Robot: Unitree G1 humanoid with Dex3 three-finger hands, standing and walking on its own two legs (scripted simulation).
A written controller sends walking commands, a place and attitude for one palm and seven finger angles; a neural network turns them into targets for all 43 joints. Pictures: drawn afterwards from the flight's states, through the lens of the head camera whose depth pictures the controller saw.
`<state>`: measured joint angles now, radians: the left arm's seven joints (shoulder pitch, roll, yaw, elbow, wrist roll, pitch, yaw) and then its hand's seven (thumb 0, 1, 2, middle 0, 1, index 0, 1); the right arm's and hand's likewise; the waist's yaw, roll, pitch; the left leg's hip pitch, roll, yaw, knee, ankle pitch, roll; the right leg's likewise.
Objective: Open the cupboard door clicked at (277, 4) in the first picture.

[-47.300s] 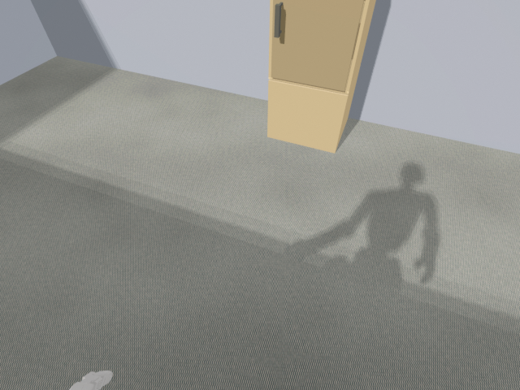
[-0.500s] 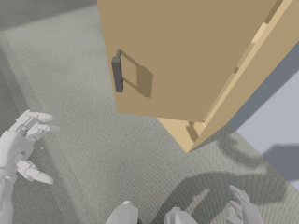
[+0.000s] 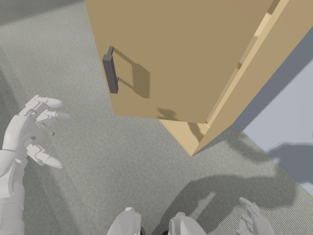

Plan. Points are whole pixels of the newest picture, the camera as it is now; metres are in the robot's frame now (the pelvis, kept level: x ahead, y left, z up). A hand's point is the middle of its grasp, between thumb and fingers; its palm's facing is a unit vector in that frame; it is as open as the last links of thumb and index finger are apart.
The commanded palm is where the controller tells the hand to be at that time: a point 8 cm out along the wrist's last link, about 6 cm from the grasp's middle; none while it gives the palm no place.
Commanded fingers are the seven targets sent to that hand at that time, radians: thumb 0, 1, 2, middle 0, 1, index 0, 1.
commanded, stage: move the hooked fingers beside the handle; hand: left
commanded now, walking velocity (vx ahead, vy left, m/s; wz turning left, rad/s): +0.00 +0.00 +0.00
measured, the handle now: (112, 70) +0.55 +0.16 +0.04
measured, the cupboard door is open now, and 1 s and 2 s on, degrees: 48 48 48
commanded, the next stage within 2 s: none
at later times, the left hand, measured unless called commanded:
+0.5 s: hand (67, 112) +0.40 +0.24 +0.04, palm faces -0.07 -1.00 -0.02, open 14.0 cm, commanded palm +0.38 +0.29 +0.05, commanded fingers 0.00 -0.50 0.30 -0.30 -1.20 -0.30 -1.20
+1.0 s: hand (80, 89) +0.47 +0.23 +0.04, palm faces -0.08 -1.00 -0.01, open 14.0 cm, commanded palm +0.46 +0.28 +0.04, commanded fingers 0.00 -0.50 0.30 -0.30 -1.20 -0.30 -1.20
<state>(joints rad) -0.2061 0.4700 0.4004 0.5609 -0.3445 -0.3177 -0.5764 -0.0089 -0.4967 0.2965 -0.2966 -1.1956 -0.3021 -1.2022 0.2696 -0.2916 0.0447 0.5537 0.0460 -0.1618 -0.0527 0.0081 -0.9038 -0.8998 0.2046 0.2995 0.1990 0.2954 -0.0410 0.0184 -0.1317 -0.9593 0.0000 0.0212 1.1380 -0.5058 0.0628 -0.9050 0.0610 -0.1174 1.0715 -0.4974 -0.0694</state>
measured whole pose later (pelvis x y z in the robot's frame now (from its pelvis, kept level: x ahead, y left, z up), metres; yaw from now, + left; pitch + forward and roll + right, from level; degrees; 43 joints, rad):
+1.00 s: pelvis +0.00 +0.01 -0.01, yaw -1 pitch +24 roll -4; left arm -0.76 0.54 0.39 1.07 -0.18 -0.43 -0.42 -0.01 -0.50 0.30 -0.30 -1.20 -0.30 -1.20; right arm 0.34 -0.29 0.05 0.63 0.02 0.01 -0.02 0.00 -0.91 -0.90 0.20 0.30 0.20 0.30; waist -0.14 0.02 -0.13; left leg -1.10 0.00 0.03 1.19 -0.51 0.08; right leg -1.04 0.06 -0.11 1.11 -0.49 -0.05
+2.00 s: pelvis +0.01 +0.02 -0.01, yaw -2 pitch +25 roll -5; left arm -0.82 0.56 0.40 1.12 -0.14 -0.44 -0.37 -0.01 -0.50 0.30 -0.30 -1.20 -0.30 -1.20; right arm 0.35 -0.28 0.05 0.60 0.00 0.09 0.00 0.00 -0.91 -0.90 0.20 0.30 0.20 0.30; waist -0.16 0.03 -0.13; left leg -1.11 0.01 0.03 1.19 -0.53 0.09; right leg -1.05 0.07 -0.11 1.10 -0.49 -0.05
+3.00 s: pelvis +0.01 +0.01 -0.01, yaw -1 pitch +26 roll -4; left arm -0.85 0.45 0.30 1.14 -0.13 -0.45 -0.24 -0.01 -0.50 0.30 -0.30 -1.20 -0.31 -1.22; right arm 0.36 -0.27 0.04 0.62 -0.01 0.09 0.03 0.00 -0.91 -0.90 0.20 0.30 0.20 0.30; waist -0.17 0.04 -0.14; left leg -1.12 0.01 0.02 1.20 -0.53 0.07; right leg -1.06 0.07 -0.11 1.12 -0.51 -0.06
